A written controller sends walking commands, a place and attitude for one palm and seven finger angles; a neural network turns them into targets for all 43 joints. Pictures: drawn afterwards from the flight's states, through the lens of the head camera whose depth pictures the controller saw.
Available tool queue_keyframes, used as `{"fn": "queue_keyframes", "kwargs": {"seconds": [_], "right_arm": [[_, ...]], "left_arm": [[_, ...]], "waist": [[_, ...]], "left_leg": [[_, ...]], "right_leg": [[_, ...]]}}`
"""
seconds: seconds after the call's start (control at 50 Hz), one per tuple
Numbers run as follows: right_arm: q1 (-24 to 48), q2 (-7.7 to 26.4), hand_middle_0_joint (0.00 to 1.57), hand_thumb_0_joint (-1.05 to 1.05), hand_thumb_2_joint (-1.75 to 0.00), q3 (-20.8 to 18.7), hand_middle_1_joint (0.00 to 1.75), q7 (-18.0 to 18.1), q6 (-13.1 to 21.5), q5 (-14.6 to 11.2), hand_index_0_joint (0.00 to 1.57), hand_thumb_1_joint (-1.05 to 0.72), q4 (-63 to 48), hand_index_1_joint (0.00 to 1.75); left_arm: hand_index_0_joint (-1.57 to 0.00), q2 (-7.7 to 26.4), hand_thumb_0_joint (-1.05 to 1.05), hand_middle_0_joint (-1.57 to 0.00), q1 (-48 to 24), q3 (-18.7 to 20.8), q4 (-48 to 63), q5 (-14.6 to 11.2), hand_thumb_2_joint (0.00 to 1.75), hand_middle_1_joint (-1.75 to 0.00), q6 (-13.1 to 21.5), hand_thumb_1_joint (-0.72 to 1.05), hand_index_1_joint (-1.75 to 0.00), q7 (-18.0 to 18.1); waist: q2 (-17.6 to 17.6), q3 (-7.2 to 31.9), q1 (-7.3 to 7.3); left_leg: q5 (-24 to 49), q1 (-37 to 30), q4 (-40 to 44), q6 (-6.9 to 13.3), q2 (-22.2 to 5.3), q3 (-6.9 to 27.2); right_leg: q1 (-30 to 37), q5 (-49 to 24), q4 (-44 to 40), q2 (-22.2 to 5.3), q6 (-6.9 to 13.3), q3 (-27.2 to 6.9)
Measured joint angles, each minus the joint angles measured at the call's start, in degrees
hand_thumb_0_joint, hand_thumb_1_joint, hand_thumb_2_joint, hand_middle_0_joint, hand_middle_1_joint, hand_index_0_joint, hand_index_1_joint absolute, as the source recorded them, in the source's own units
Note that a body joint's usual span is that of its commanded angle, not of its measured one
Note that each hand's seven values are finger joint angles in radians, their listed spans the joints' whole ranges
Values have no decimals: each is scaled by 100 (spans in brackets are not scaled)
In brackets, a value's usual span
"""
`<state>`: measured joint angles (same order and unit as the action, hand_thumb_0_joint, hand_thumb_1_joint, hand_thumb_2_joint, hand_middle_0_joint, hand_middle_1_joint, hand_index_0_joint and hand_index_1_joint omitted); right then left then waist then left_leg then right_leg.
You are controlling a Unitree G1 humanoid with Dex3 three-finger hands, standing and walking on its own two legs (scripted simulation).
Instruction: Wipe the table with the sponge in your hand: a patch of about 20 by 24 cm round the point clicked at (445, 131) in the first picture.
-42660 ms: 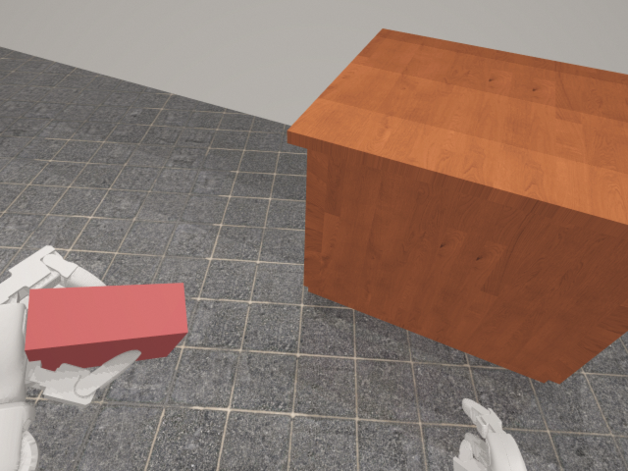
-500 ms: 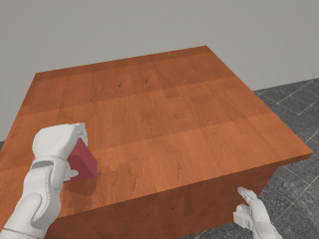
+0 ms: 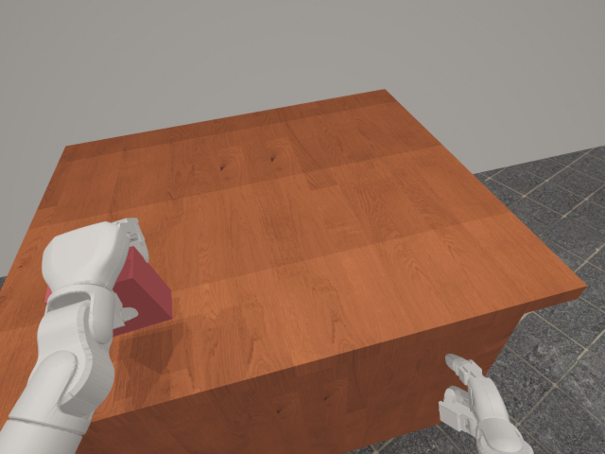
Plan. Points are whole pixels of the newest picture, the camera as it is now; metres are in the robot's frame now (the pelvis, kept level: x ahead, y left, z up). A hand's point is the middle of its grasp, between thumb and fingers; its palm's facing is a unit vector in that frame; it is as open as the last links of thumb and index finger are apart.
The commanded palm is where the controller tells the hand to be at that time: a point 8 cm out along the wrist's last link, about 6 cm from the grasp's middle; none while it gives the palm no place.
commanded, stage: lower the sponge onto the table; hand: left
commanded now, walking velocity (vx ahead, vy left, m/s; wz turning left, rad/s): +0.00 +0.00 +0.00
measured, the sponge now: (123, 302) +0.26 +0.31 +0.07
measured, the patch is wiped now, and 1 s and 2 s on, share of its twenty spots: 0.00 0.05 0.30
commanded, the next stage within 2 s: wipe forward along the first lane in 1.04 s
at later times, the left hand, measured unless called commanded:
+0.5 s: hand (125, 296) +0.25 +0.29 +0.10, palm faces +0.05 -0.09 -1.00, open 9.4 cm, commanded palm +0.22 +0.27 +0.16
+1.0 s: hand (133, 310) +0.25 +0.28 +0.08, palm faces +0.01 -0.08 -1.00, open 9.4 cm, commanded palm +0.21 +0.27 +0.13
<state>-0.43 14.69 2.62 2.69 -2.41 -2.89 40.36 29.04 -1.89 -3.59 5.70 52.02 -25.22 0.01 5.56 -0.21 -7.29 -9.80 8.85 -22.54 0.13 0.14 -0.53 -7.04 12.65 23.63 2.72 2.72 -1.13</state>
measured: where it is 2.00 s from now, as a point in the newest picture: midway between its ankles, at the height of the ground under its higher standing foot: outside the picture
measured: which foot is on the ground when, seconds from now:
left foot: down 0.00-1.00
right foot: down 0.00-1.00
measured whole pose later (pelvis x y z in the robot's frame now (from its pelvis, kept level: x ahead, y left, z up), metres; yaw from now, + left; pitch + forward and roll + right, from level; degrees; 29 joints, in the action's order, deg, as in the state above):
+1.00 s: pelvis +0.00 +0.00 +0.00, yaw +0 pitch -3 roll +0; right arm -0.7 14.9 1.7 2.9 -2.0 -2.3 40.3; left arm 25.6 3.8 -6.2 3.1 54.5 -21.7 1.2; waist 5.4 0.3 -6.8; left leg -10.4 10.1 -23.5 0.6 0.5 -0.3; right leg -8.0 13.1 24.1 2.5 2.4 -1.1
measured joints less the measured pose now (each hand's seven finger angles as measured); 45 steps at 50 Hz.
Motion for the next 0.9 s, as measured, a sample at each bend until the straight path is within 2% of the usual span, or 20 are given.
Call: {"fn": "queue_keyframes", "kwargs": {"seconds": [0.06,0.1,0.14,0.18,0.26,0.3,0.36,0.4,0.48,0.52,0.56,0.62,0.68,0.72,0.8,0.9], "right_arm": [[20,72,20,1,-90,25,30,-41,-48,-42,22,-91,-37,31],[11,121,20,1,-90,35,30,-30,-49,-54,23,-91,-84,32],[-2,147,20,1,-90,34,30,-3,-23,-37,23,-91,-116,32],[-12,142,20,1,-90,30,30,42,14,5,24,-91,-131,32],[-54,41,20,1,-90,1,30,127,109,88,23,-91,-74,32],[-72,-15,20,1,-90,-16,30,137,133,95,22,-91,-40,31],[-51,-70,20,1,-90,-26,30,99,128,61,22,-91,22,31],[-21,-71,20,1,-90,-13,30,45,89,30,22,-91,38,31],[28,4,20,1,-90,34,30,-54,-15,-11,23,-91,1,32],[30,56,20,1,-90,48,30,-80,-47,-16,25,-91,-49,33],[24,91,20,1,-90,50,30,-65,-55,1,25,-91,-85,33],[-27,107,20,1,-90,-4,30,16,7,54,25,-91,-114,33],[-81,77,20,1,-90,-47,30,74,73,95,24,-91,-84,32],[-97,44,20,1,-90,-76,30,92,95,92,23,-91,-49,32],[-68,7,20,1,-90,-105,30,66,92,57,22,-91,-5,31],[-34,17,20,1,-90,-96,30,51,78,43,21,-91,-6,31]], "left_arm": [[-82,-75,-1,-82,33,13,-58,-75,107,-142,-353,-47,-142,-176],[-82,-140,-1,-82,114,-121,-52,-82,107,-142,-426,-47,-143,-354],[-82,-200,-1,-82,216,-314,-38,-31,107,-142,-331,-47,-143,-506],[-82,-214,-1,-82,315,-487,24,35,107,-142,-95,-47,-143,-584],[-83,-181,-1,-82,414,-565,104,172,107,-142,542,-48,-142,-358],[-83,-145,-1,-82,362,-505,76,205,107,-142,680,-48,-142,-138],[-83,-152,-1,-82,200,-308,-99,171,107,-142,581,-48,-142,140],[-83,-175,-1,-82,114,-171,-217,114,107,-142,330,-48,-142,212],[-82,-233,-1,-82,120,-109,-345,52,107,-142,-200,-47,-142,32],[-82,-260,-1,-82,238,-185,-318,51,107,-142,-303,-47,-143,-151],[-82,-272,-1,-82,393,-282,-247,47,107,-142,-226,-47,-143,-315],[-82,-218,0,-81,561,-384,-84,175,107,-143,148,-47,-143,-353],[-82,-150,0,-82,655,-307,24,174,107,-142,571,-47,-143,-206],[-82,-154,0,-82,646,-242,-20,180,107,-142,690,-47,-143,-54],[-82,-267,0,-82,561,-168,-197,160,107,-142,563,-47,-142,137],[-82,-354,0,-82,485,-266,-318,225,107,-142,329,-48,-142,134]], "waist": [[32,13,51],[59,4,78],[71,-20,94],[66,-63,82],[26,-93,13],[13,-80,-24],[-2,-38,-31],[-1,-5,-2],[23,36,83],[42,34,121],[47,11,132],[36,-21,91],[11,-29,11],[-4,-15,-15],[-7,-3,-25],[-9,3,26]], "left_leg": [[14,43,-7,6,15,36],[12,87,-41,17,30,65],[7,112,-69,26,46,89],[-6,109,-95,29,47,90],[-35,54,-104,12,18,71],[-42,21,-88,-2,-5,54],[-31,-3,-44,-23,-24,37],[-21,2,-21,-28,-31,25],[-10,44,-14,-21,-16,33],[-23,80,-47,-9,-1,46],[-42,99,-87,3,9,56],[-85,117,-160,12,11,73],[-115,93,-187,10,-6,60],[-122,88,-187,5,-13,57],[-97,91,-146,9,-8,41],[-55,118,-99,31,21,40]], "right_leg": [[-31,3,10,-14,-8,36],[-60,15,37,-27,-15,66],[-78,32,67,-41,-20,91],[-76,47,94,-41,-17,91],[-20,49,76,-12,7,68],[13,35,43,10,21,48],[26,16,3,29,32,27],[10,8,-6,35,33,14],[-39,18,14,21,22,22],[-68,38,48,8,13,37],[-81,61,83,-2,5,47],[-73,88,113,-1,3,63],[-38,88,99,16,9,47],[-24,79,78,22,8,42],[-35,51,43,17,-1,23],[-75,34,31,-13,-24,22]]}}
